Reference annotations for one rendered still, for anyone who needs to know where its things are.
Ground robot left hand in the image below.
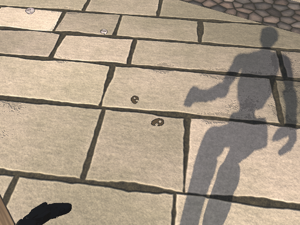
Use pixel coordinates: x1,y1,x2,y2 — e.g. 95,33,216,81
14,202,72,225

